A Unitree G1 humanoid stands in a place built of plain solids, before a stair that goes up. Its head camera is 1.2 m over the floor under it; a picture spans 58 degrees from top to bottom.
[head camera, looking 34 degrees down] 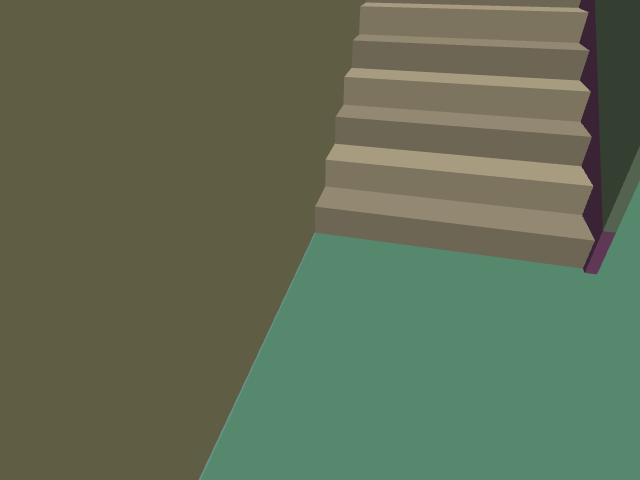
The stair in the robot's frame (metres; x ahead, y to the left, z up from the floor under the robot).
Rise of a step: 0.15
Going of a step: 0.22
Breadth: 1.25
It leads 14 degrees to the right of straight ahead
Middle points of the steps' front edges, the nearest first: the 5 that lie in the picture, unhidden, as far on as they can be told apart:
1.70 -0.58 0.15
1.91 -0.63 0.31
2.13 -0.69 0.46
2.34 -0.74 0.61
2.56 -0.79 0.76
